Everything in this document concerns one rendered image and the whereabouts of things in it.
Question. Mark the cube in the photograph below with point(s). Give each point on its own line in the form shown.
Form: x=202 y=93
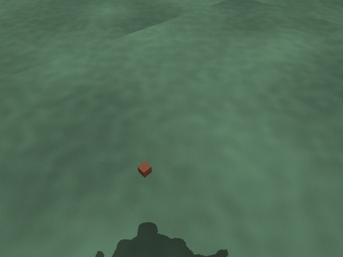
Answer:
x=145 y=169

